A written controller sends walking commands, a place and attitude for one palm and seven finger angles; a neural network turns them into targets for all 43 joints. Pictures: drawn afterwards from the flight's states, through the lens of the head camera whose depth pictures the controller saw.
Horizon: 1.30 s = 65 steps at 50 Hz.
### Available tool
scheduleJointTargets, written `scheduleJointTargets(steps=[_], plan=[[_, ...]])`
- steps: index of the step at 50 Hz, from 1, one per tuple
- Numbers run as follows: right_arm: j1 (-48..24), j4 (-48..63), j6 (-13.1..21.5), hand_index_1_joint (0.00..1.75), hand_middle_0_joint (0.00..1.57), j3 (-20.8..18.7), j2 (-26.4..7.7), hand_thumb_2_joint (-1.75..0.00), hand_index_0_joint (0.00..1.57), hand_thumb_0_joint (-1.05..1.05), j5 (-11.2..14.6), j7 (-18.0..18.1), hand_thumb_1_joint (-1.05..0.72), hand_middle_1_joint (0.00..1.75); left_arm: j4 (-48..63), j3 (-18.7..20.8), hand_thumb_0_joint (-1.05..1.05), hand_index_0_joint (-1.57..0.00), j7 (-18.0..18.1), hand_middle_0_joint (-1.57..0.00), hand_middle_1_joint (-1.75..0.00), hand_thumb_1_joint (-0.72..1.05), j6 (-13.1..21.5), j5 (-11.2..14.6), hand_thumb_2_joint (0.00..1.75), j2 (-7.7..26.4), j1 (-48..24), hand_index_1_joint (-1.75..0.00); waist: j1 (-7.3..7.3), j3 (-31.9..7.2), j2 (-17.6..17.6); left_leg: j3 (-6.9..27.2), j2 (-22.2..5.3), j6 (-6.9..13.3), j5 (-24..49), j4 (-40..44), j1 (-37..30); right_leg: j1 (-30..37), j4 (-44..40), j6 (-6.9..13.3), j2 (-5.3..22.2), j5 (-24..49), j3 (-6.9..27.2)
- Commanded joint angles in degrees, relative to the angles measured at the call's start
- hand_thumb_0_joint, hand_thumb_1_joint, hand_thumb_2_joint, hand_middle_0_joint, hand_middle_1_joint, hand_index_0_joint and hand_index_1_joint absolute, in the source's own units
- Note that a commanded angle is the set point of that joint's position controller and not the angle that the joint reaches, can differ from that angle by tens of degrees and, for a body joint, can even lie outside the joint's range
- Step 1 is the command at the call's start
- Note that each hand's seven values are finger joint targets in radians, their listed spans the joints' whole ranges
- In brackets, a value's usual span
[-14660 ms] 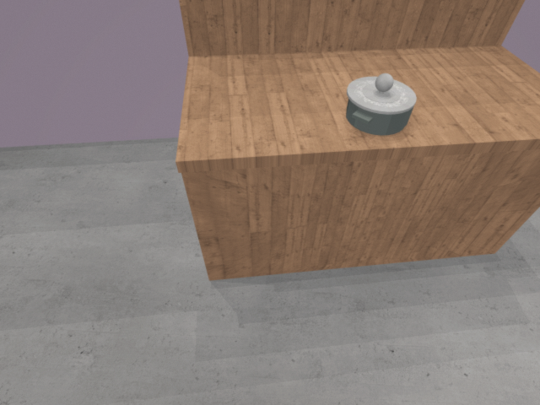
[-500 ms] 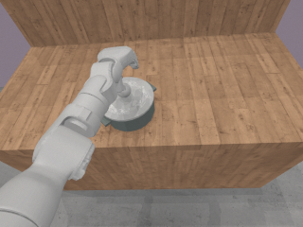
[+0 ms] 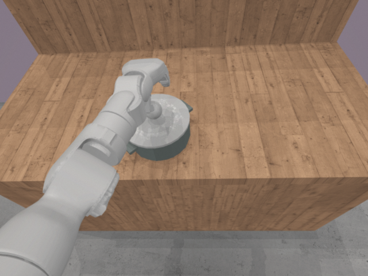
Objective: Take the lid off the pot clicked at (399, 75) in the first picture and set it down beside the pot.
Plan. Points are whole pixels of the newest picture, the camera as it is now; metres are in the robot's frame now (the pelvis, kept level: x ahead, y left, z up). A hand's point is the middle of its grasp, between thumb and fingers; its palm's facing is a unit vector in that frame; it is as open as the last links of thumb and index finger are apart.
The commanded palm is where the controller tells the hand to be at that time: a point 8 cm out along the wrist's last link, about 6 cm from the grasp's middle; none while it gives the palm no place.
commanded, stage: move the open hand above the knob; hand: left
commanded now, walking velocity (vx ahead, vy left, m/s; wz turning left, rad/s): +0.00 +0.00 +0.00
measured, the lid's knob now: (153, 110) +0.52 +0.06 +0.03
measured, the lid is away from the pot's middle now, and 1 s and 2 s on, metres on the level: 0.00 0.00 0.00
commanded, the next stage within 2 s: lower the open fingers around the knob in 0.22 s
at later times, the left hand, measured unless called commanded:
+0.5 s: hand (153, 95) +0.49 +0.04 +0.11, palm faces -0.34 -0.03 -0.94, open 10.4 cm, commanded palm +0.49 +0.06 +0.17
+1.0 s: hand (150, 109) +0.48 +0.05 +0.08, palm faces -0.36 -0.04 -0.93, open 10.4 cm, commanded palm +0.49 +0.06 +0.13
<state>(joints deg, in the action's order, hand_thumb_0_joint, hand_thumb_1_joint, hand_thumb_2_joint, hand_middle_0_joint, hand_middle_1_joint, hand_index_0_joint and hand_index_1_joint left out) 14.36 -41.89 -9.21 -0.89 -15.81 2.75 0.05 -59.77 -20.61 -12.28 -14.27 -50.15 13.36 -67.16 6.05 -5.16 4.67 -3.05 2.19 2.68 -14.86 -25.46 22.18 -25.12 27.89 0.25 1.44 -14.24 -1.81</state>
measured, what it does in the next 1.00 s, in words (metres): stands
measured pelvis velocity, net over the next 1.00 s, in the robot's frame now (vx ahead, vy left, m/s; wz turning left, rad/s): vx -0.01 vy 0.00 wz -0.01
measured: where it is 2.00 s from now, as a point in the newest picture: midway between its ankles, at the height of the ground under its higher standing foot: outside the picture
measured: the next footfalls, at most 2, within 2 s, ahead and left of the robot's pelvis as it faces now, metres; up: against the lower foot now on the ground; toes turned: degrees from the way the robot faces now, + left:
none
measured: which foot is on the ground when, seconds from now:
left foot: down 0.00-1.00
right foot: down 0.00-1.00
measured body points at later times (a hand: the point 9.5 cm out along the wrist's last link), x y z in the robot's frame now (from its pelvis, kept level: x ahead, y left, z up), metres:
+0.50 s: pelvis +0.00 +0.00 +0.00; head +0.06 -0.03 +0.44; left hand +0.51 +0.04 +0.17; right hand +0.04 -0.26 -0.15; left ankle -0.04 +0.09 -0.74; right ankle -0.02 -0.12 -0.74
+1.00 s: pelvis -0.01 +0.00 +0.00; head +0.06 -0.03 +0.44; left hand +0.49 +0.05 +0.14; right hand +0.05 -0.27 -0.15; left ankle -0.04 +0.09 -0.74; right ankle -0.02 -0.12 -0.74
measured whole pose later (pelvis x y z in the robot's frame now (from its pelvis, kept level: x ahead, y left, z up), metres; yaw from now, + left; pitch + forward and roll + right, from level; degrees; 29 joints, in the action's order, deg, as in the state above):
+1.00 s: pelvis -0.01 +0.00 +0.00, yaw +0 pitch +12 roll +1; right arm 12.9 -42.2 -9.1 -0.4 -15.2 3.2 1.3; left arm -64.6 -19.3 -8.9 -13.0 -50.1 12.7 -65.8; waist 7.0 -4.6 3.4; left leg -3.4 1.8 2.6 -15.1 -27.2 24.3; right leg -27.2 29.1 0.4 1.1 -14.0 -1.5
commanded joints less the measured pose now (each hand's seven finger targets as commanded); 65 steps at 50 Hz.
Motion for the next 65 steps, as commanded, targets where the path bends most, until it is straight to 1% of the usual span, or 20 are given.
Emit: scheduleJointTargets(steps=[1, 9, 12, 15, 19, 21, 24, 27, 29, 33, 38, 42, 45, 47, 51, 55, 57, 60, 62, 65], plan=[[2.2, 3.8, 1.2, 0.3, 0.2, -1.8, -7.0, -0.9, 0.2, 0.0, 0.4, 0.8, -0.9, 0.3, 8.5, 3.3, 0.0, -0.81, 3.3, -0.81, -0.08, -0.32, -0.3, -1.1, 1.4, 9.8, -35.9, -0.08, 2.98, -22.3, -8.8, 3.6, -0.4, 1.3, 19.6, -0.7, -12.7, 7.1, -0.4, 1.7, -1.5, 21.8, 0.7], [1.6, 3.8, 1.0, 0.3, 0.2, -1.5, -7.2, -0.9, 0.2, 0.0, 0.2, 0.7, -0.9, 0.3, 4.3, 4.5, 0.0, -0.81, 4.0, -0.81, -0.08, -0.32, -2.2, -2.4, 1.4, 10.0, -33.9, -0.08, 2.18, -24.4, -9.7, 3.4, -0.4, 0.9, 22.7, -1.1, -12.3, 8.7, 0.5, 1.7, -1.5, 24.4, 0.5], [1.2, 4.2, 0.9, 0.3, 0.2, -1.5, -6.9, -0.9, 0.2, 0.0, 0.2, 0.5, -0.9, 0.3, 4.2, 1.6, 0.0, -0.81, 3.0, -0.81, -0.08, -0.32, -2.6, -2.0, 1.4, 6.0, -35.2, -0.08, 2.79, -23.9, -8.9, 3.6, -0.3, 1.0, 23.8, -1.5, -12.5, 7.4, 0.5, 1.8, -1.6, 24.5, 0.3], [1.3, 5.4, 1.6, 0.3, 0.2, -1.7, -6.7, -0.9, 0.2, 0.0, -0.4, 0.6, -0.9, 0.3, 10.8, 5.5, 0.0, -0.81, 2.8, -0.81, -0.08, -0.32, -0.8, -1.4, 1.4, 11.3, -37.6, -0.08, 1.67, -30.6, -6.4, 4.1, -0.1, 1.2, 26.7, -2.1, -15.9, 11.1, 0.8, 1.7, -1.2, 27.5, 1.5], [2.3, 3.9, 0.6, 0.3, 0.2, -1.4, -7.1, -0.9, 0.2, 0.0, 0.3, 0.9, -0.9, 0.3, 1.2, 3.8, 0.0, -0.81, 2.6, -0.81, -0.08, -0.32, -1.8, -2.8, 1.4, 9.0, -29.4, -0.08, 2.31, -20.8, -11.6, 2.7, -0.2, 1.2, 22.2, -0.8, -9.6, 8.9, -0.5, 1.6, -1.8, 25.6, 0.4], [2.1, 4.0, 0.6, 0.3, 0.2, -1.5, -7.4, -0.9, 0.2, 0.0, 0.4, 0.7, -0.9, 0.3, 2.3, 2.7, 0.0, -0.81, 2.9, -0.81, -0.08, -0.32, -2.2, -2.5, 1.4, 7.4, -30.4, -0.08, 2.35, -19.6, -12.1, 2.6, -0.3, 1.1, 19.6, -0.3, -8.9, 8.0, -0.6, 1.6, -1.8, 23.3, 0.2], [1.7, 5.4, 1.3, 0.3, 0.2, -1.9, -6.9, -0.9, 0.2, 0.0, -0.3, 0.7, -0.9, 0.3, 9.3, 4.8, 0.0, -0.81, 2.8, -0.81, -0.08, -0.32, 0.0, -1.0, 1.4, 9.8, -32.5, -0.08, 1.47, -27.7, -7.0, 3.0, 0.1, 1.5, 24.9, -1.8, -13.5, 11.3, 0.2, 1.7, -1.2, 27.7, 1.6], [2.4, 5.9, 1.4, 0.3, 0.2, -2.0, -6.2, -0.9, 0.2, 0.0, -0.5, 0.9, -0.9, 0.3, 13.3, 7.0, 0.0, -0.81, 3.3, -0.81, -0.08, -0.32, 1.7, -2.0, 1.4, 13.5, -32.7, -0.08, 0.77, -31.0, -7.9, 3.5, -0.1, 1.7, 28.9, -2.3, -14.3, 14.5, 0.3, 1.8, -1.2, 31.2, 1.9], [2.4, 5.4, 0.9, 0.3, 0.2, -1.9, -6.3, -0.9, 0.2, 0.0, -0.2, 0.8, -0.9, 0.3, 10.5, 6.9, 0.0, -0.81, 3.9, -0.81, -0.08, -0.32, 1.2, -3.1, 1.4, 13.5, -28.8, -0.08, 0.53, -27.4, -8.9, 2.8, -0.1, 1.6, 27.1, -1.7, -12.3, 14.2, -0.1, 1.7, -1.4, 31.0, 1.5], [1.1, 4.7, 0.3, 0.3, 0.2, -2.1, -6.9, -0.9, 0.2, 0.0, 0.5, 0.5, -0.9, 0.3, 6.0, 0.9, 0.0, -0.81, 4.3, -0.81, -0.08, -0.32, -0.7, -1.8, 1.4, 4.8, -26.2, -0.08, 2.03, -19.8, -10.4, 1.9, -0.3, 1.2, 20.9, -1.0, -10.0, 8.4, -0.9, 1.6, -1.8, 25.2, 0.3], [1.2, 5.5, 0.9, 0.3, 0.2, -2.0, -6.4, -0.9, 0.2, 0.0, 0.0, 1.2, -0.9, 0.3, 12.8, 5.3, 0.0, -0.81, 4.1, -0.81, -0.08, -0.32, 2.0, -0.6, 1.4, 11.5, -31.9, -0.08, 1.8, -27.7, -5.3, 2.8, 0.2, 1.6, 22.0, -2.1, -13.3, 11.5, -0.1, 1.8, -1.0, 26.4, 2.0], [2.4, 4.2, 0.6, 0.3, 0.2, -1.9, -6.6, -0.9, 0.2, 0.0, 0.5, 1.9, -0.9, 0.3, 8.2, 4.8, 0.0, -0.81, 5.1, -0.81, -0.08, -0.32, 2.0, -2.6, 1.4, 10.8, -29.2, -0.08, 2.6, -22.7, -9.5, 2.6, -0.3, 1.5, 20.2, -1.4, -10.5, 9.5, -0.6, 1.8, -1.7, 24.4, 1.1], [2.0, 3.4, 0.6, 0.3, 0.2, -2.0, -7.1, -0.9, 0.2, 0.0, 0.7, 1.6, -0.9, 0.3, 3.3, 2.1, 0.0, -0.81, 5.7, -0.81, -0.08, -0.32, 0.9, -1.5, 1.4, 6.2, -27.9, -0.08, 3.52, -18.6, -10.6, 2.5, -0.7, 1.1, 16.0, -1.2, -9.3, 4.9, -0.6, 1.5, -2.0, 18.9, 0.2], [2.1, 3.5, 1.1, 0.3, 0.2, -2.1, -7.2, -0.9, 0.2, 0.0, 0.4, 1.6, -0.9, 0.3, 4.8, 2.3, 0.0, -0.81, 5.6, -0.81, -0.08, -0.32, 1.6, -0.5, 1.4, 5.7, -29.8, -0.08, 3.5, -21.5, -9.0, 2.5, -0.5, 1.2, 17.1, -1.7, -10.5, 5.4, -0.2, 1.6, -1.8, 19.5, 0.6], [3.1, 4.1, 1.3, 0.3, 0.2, -2.1, -6.6, -0.9, 0.2, 0.0, -0.1, 1.9, -0.9, 0.3, 9.7, 7.2, 0.0, -0.81, 6.5, -0.81, -0.08, -0.32, 3.4, -2.2, 1.4, 13.3, -32.1, -0.08, 2.36, -29.7, -5.0, 3.2, -0.4, 1.0, 22.9, -2.9, -13.4, 9.8, 0.9, 1.9, -1.5, 25.1, 1.6], [4.0, 2.5, 0.6, 0.3, 0.2, -2.3, -7.3, -0.9, 0.2, 0.0, 0.4, 1.6, -0.9, 0.3, -0.2, 3.0, 0.0, -0.81, 7.1, -0.81, -0.08, -0.32, 1.2, -3.0, 1.4, 7.1, -25.6, -0.08, 3.85, -19.0, -10.2, 2.4, -0.9, 1.0, 17.5, -2.4, -7.4, 4.3, 0.0, 1.7, -2.4, 20.3, 0.2], [4.0, 2.8, 0.9, 0.3, 0.2, -2.6, -7.5, -0.9, 0.2, 0.0, 0.1, 1.4, -0.9, 0.3, 1.2, 3.0, 0.0, -0.81, 6.9, -0.81, -0.08, -0.32, 1.5, -1.6, 1.4, 5.7, -26.6, -0.08, 3.63, -21.5, -9.9, 2.5, -0.7, 1.1, 18.8, -2.8, -8.3, 4.8, 0.3, 1.7, -2.3, 20.9, 0.3], [4.7, 3.3, 1.5, 0.3, 0.2, -2.9, -7.2, -0.9, 0.2, 0.0, -0.4, 1.4, -0.9, 0.3, 8.9, 5.1, 0.0, -0.81, 6.8, -0.81, -0.08, -0.32, 3.9, -0.7, 1.4, 9.3, -31.5, -0.08, 3.24, -29.5, -3.8, 3.1, -0.6, 1.0, 23.2, -3.8, -13.5, 6.9, 1.1, 1.7, -1.9, 24.3, 1.3], [5.7, 3.3, 1.6, 0.3, 0.2, -3.0, -6.9, -0.9, 0.2, 0.0, -0.6, 1.7, -0.9, 0.3, 10.5, 6.9, 0.0, -0.81, 7.3, -0.81, -0.08, -0.32, 5.2, -1.8, 1.4, 12.0, -30.5, -0.08, 2.65, -31.6, -4.6, 3.6, -0.8, 1.1, 26.7, -4.3, -14.3, 8.4, 1.1, 1.9, -2.0, 26.5, 1.5], [6.3, 1.9, 0.9, 0.3, 0.2, -3.1, -7.2, -0.9, 0.2, 0.0, -0.3, 1.5, -0.9, 0.3, 1.4, 4.8, 0.0, -0.81, 8.2, -0.81, -0.08, -0.32, 3.4, -2.9, 1.4, 8.3, -22.6, -0.08, 3.34, -22.8, -10.0, 2.6, -1.2, 1.0, 22.9, -3.6, -9.1, 5.5, 0.5, 1.7, -2.6, 24.2, 0.2]])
